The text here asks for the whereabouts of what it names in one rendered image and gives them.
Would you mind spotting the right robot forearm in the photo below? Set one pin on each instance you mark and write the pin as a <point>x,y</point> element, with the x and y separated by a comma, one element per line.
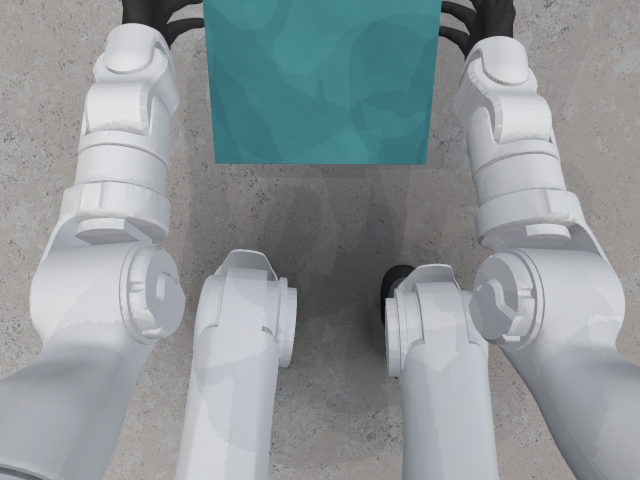
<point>515,163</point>

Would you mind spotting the robot left hand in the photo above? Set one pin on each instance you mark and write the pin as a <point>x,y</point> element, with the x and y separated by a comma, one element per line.
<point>156,14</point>

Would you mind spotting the left robot upper arm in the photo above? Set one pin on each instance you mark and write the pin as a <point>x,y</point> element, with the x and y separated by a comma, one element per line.
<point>99,311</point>

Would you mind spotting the robot thigh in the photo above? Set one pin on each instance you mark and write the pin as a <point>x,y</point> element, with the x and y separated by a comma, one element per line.
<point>448,430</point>
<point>228,417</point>

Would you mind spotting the left robot thigh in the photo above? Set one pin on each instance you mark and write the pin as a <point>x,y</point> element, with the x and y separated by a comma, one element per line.
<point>228,417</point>

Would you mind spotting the left robot forearm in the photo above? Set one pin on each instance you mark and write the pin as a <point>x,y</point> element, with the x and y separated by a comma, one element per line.
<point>124,148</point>

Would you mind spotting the right robot upper arm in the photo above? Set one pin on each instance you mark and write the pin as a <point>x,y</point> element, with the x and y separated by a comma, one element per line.
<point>556,315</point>

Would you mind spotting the right robot thigh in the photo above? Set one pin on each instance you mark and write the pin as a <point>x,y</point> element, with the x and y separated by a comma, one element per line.
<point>448,430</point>

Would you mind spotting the robot right hand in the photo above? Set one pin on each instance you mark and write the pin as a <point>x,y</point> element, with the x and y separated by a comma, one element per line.
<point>493,18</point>

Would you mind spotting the carton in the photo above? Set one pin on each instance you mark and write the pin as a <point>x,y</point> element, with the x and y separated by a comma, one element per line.
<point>321,81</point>

